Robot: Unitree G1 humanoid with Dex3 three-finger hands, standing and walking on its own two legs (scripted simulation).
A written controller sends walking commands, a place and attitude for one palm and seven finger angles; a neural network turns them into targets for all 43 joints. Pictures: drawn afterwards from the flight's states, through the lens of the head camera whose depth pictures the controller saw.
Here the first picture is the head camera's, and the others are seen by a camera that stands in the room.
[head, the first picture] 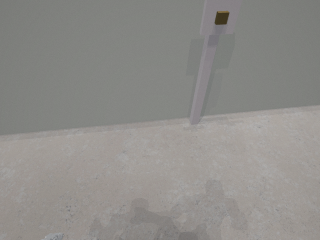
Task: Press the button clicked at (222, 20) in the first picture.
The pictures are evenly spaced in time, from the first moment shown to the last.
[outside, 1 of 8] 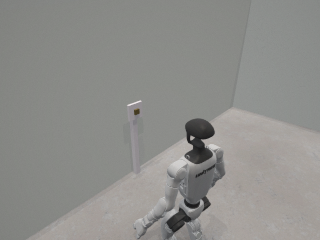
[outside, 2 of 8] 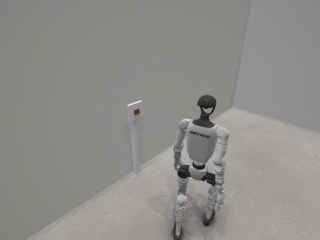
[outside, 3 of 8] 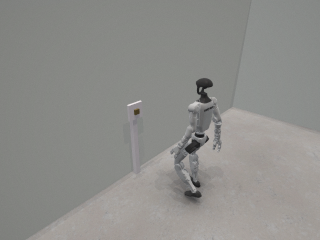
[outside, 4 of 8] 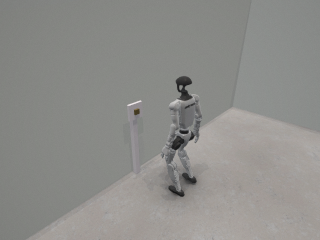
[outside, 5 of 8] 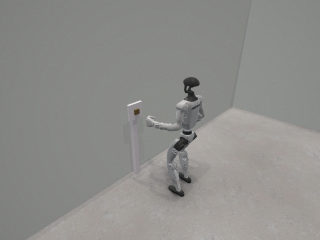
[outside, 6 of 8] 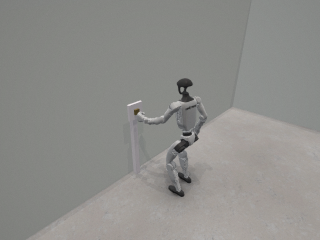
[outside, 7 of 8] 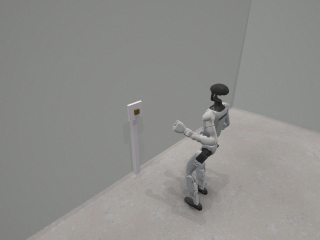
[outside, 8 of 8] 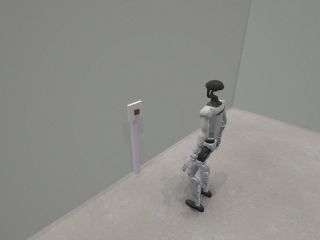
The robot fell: no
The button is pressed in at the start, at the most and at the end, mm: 0 11 0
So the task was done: yes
